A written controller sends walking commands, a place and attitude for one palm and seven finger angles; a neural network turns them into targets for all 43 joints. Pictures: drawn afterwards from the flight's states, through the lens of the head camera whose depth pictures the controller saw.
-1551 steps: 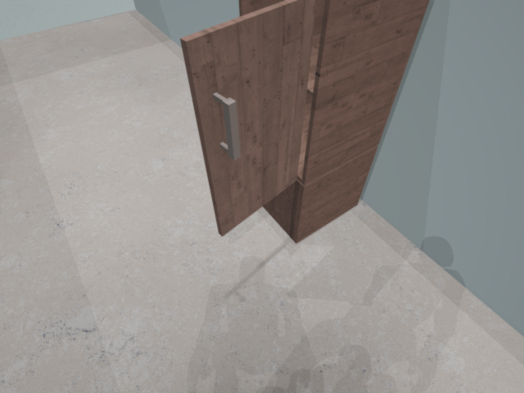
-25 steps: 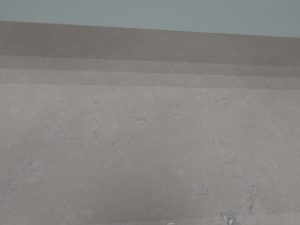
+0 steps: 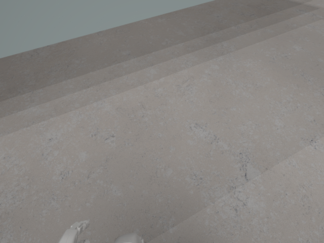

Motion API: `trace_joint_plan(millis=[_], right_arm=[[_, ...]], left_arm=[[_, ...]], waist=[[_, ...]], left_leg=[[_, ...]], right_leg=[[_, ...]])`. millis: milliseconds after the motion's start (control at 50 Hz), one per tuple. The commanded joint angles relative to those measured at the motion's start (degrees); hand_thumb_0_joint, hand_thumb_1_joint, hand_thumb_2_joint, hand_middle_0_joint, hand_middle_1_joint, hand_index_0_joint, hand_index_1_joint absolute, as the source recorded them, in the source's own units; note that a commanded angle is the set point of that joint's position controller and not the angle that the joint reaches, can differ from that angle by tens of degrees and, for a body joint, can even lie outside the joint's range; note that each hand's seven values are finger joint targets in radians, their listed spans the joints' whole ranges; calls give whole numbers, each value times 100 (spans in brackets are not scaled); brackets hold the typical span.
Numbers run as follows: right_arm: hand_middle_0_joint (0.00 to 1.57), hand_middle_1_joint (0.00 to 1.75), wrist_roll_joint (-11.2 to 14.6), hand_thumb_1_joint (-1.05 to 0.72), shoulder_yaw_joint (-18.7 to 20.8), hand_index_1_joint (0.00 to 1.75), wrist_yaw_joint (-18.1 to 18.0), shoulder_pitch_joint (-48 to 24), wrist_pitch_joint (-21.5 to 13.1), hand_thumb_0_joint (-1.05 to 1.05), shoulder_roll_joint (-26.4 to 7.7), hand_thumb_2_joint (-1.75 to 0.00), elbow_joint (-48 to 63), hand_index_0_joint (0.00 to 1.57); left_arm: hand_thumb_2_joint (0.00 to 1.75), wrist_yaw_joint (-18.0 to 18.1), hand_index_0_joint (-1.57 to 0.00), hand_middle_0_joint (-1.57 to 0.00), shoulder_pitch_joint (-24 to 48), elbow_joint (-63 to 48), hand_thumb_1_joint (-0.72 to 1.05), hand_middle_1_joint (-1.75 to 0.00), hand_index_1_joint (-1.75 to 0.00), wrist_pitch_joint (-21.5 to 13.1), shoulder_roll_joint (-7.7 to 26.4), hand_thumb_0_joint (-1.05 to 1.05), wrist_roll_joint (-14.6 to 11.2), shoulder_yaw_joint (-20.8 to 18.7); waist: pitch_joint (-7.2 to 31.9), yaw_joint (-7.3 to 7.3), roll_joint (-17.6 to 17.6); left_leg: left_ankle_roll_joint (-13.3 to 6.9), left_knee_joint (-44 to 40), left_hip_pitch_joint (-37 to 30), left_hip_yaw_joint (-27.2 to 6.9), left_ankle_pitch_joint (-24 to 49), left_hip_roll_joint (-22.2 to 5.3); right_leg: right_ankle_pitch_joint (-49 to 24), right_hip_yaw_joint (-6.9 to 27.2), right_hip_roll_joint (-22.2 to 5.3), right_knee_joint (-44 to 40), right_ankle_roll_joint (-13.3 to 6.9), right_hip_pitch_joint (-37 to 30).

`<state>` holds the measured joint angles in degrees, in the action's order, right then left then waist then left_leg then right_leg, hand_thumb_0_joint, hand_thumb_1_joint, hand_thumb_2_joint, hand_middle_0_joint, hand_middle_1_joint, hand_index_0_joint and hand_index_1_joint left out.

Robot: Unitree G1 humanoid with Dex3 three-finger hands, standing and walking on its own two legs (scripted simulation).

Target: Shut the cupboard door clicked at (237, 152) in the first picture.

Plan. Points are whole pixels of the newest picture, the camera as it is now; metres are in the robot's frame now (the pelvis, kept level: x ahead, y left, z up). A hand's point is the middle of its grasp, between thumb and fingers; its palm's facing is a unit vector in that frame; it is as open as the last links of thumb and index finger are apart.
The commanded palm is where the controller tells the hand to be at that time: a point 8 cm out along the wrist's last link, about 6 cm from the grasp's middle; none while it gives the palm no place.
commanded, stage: turn to face it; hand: left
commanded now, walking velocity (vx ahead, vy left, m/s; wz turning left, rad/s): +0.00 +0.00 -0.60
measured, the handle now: out of the picture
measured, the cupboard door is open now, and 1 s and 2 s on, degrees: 61 61 61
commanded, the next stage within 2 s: none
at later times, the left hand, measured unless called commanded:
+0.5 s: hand (90, 230) +0.17 +0.22 -0.16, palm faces -0.26 -0.95 -0.19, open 7.4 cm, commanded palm none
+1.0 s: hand (127, 215) +0.21 +0.12 -0.15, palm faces -0.53 -0.82 -0.22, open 7.4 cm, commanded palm none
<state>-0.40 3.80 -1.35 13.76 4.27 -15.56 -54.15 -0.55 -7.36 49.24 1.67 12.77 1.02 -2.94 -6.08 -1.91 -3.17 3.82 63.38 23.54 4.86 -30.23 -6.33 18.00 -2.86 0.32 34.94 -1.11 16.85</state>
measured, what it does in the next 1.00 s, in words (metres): steps on the spot, turning right: left foot, then right foot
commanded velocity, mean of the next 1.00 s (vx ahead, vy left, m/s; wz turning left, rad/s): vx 0.00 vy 0.00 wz -0.60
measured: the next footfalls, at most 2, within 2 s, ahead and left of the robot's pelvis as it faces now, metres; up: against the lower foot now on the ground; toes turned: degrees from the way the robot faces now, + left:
left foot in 0.28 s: +0.08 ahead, +0.14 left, +0.00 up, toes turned -6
right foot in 0.68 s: +0.02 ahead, -0.11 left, +0.00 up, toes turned -30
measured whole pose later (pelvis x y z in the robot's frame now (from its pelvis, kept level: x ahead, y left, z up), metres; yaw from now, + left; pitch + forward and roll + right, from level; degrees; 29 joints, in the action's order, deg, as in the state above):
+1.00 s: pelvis +0.04 +0.00 +0.01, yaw -34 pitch +2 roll +0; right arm -0.6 3.4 -0.7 8.6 3.6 -14.2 -50.8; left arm -0.4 -11.2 51.1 1.8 11.5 1.2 -2.6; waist -4.7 0.0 -0.3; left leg 5.7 56.9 28.3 -0.1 -22.4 -4.4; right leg 13.9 2.8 3.0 26.9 -2.4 14.9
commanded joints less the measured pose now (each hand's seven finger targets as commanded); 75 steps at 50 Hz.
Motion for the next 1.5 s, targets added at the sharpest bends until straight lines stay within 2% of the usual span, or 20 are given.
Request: trace_joint_plan(millis=[0, 160, 220, 260, 280, 380, 600, 640, 660, 680, 700, 740, 820, 980, 1080, 1100, 1140, 1160, 1260, 1480], right_arm=[[20, 30, -54, -90, 45, 30, 47, -221, -194, 0, -408, -90, 676, 20], [20, 30, -6, -90, 21, 30, 25, -219, -306, 0, -237, -90, 793, 20], [20, 30, 6, -90, 15, 30, -46, 467, -425, 0, -374, -90, 567, 20], [20, 30, -87, -90, 161, 30, -78, 562, -476, 0, -1247, -90, 657, 20], [20, 30, -146, -90, 112, 30, -97, 523, -441, 0, -1202, -90, 725, 20], [20, 30, -151, -90, -11, 30, -156, -13, -458, 0, -659, -90, 796, 20], [20, 30, -133, -90, 185, 30, -32, 52, -377, 0, -909, -90, 577, 20], [20, 30, -56, -90, 196, 30, 16, -125, -365, 0, -857, -90, 643, 20], [20, 30, -12, -90, 100, 30, 54, -229, -341, 0, -354, -90, 849, 20], [20, 30, -31, -90, 45, 30, 20, -504, -270, 0, -336, -90, 1033, 20], [20, 30, -9, -90, 28, 30, 1, -460, -199, 0, -405, -90, 1001, 20], [20, 30, -46, -90, 81, 30, -4, -493, -201, 0, -463, -90, 846, 20], [20, 30, -67, -90, 56, 30, 63, -310, -192, 0, -352, -90, 655, 20], [20, 30, -16, -90, 22, 30, -1, -741, -257, 0, -285, -90, 895, 20], [20, 30, 38, -90, 11, 30, -50, -124, -341, 0, -294, -90, 754, 20], [20, 30, 24, -90, 31, 30, -69, 96, -397, 0, -449, -90, 691, 20], [20, 30, -85, -90, 152, 30, -105, 284, -433, 0, -1274, -90, 777, 20], [20, 30, -115, -90, 108, 30, -98, 194, -384, 0, -1191, -90, 846, 20], [20, 30, -120, -90, -26, 30, -159, -290, -436, 0, -691, -90, 927, 20], [20, 30, -145, -90, 146, 30, -49, 298, -405, 0, -825, -90, 509, 20]], left_arm=[[90, 144, -20, -20, -76, -386, 90, -30, -30, -37, 1121, 0, 17, -282], [90, 67, -20, -20, -233, -316, 90, -30, -30, -5, 1225, 0, 90, -374], [90, 56, -20, -20, 30, -360, 90, -30, -30, 54, 1057, 0, -11, -347], [90, -5, -20, -20, -178, -519, 90, -30, -30, 81, 536, 0, -72, -229], [90, -12, -20, -20, -39, -538, 90, -30, -30, 102, 691, 0, -15, -261], [90, -164, -20, -20, -87, -295, 90, -30, -30, 169, 563, 0, 9, -302], [90, -180, -20, -20, 5, -337, 90, -30, -30, 107, 448, 0, 7, -235], [90, -141, -20, -20, -774, -102, 90, -30, -30, 20, 789, 0, 39, -315], [90, -53, -20, -20, -1149, 6, 90, -30, -30, -71, 1446, 0, 94, -424], [90, 27, -20, -20, -1287, 68, 90, -30, -30, -58, 1705, 0, 0, -450], [90, 73, -20, -20, -1158, 15, 90, -30, -30, -42, 1644, 0, -14, -430], [90, 125, -20, -20, -383, -215, 90, -30, -30, -37, 1271, 0, -1, -383], [90, 108, -20, -20, -267, -266, 90, -30, -30, -109, 1053, 0, -5, -286], [90, 109, -20, -20, -724, -121, 90, -30, -30, -91, 1155, 0, 49, -362], [90, 109, -20, -20, -225, -196, 90, -30, -30, -2, 1157, 0, 26, -389], [90, 97, -20, -20, -176, -241, 90, -30, -30, 20, 1000, 0, -18, -355], [90, 32, -20, -20, -409, -372, 90, -30, -30, 45, 581, 0, -67, -258], [90, 23, -20, -20, -333, -383, 90, -30, -30, 56, 751, 0, -8, -269], [90, -153, -20, -20, -369, -169, 90, -30, -30, 154, 631, 0, 23, -328], [90, -188, -20, -20, 312, -350, 90, -30, -30, 167, 406, 0, 26, -220]], waist=[[727, 139, 1216], [823, 239, 1252], [1066, -118, 908], [1134, -57, -1621], [997, -116, -1066], [687, 128, -798], [825, 104, -989], [1110, 531, -100], [1115, 716, 1786], [967, 755, 2137], [892, 637, 1634], [539, 355, 1889], [877, 170, 941], [969, 378, 991], [977, 18, 1127], [1094, -66, 826], [1183, -47, -1566], [1037, -47, -920], [743, 210, -682], [740, -74, -992]], left_leg=[[102, 357, 729, -457, 706, -18], [52, -1971, -69, -315, 548, 362], [5, -3868, -1509, -310, 1813, 366], [-866, -4749, -2151, -2483, 2853, -1905], [-1249, -4657, -1684, -2448, 3193, -2147], [-1025, -4192, -1871, -574, 4768, -1239], [-879, -3570, -1825, 199, 4058, -1497], [-415, -2329, -1045, 592, 3173, -1099], [-66, -963, 421, 842, 418, -278], [23, 50, 1105, 193, -885, 158], [-35, 522, 1139, -363, -511, 13], [7, 683, 1410, -591, 275, -55], [137, 96, 823, -448, 934, 48], [159, -1163, 766, -496, 561, 288], [34, -3236, -848, -452, 1421, 492], [-19, -3978, -1660, -531, 1945, 286], [-991, -4683, -2304, -2561, 3278, -2041], [-1271, -4504, -1841, -2354, 3504, -2157], [-1084, -4220, -1874, -692, 4564, -1250], [-1068, -3987, -2016, 84, 4395, -1459]], right_leg=[[-2090, 1561, -1391, -1577, -880, -503], [-1633, 2169, -1248, -1334, -932, -358], [-1616, 1922, -764, -582, -393, 261], [1654, 520, 325, 1642, 249, 1570], [1779, 656, 77, 2530, 234, 1440], [863, 306, -184, 3150, 457, 1641], [302, -298, -109, 335, 223, 253], [-1120, -35, -263, -1021, 35, -1147], [-2548, 1938, -1624, -1499, -481, -2003], [-3925, 2747, -2279, -1496, -1049, -1702], [-2857, 2550, -2302, -1654, -1247, -1336], [-1646, 2389, -1726, -1903, -970, -977], [-2407, 1554, -1234, -1535, -816, -879], [-3057, 2299, -1314, -1277, -1090, -1268], [-2653, 2377, -981, -772, -665, -285], [-2097, 2104, -619, -434, -374, 248], [1819, 620, 385, 1772, 232, 1552], [1786, 737, 71, 2534, 236, 1362], [847, 357, -170, 3269, 471, 1605], [670, -217, -197, 1346, 371, 919]])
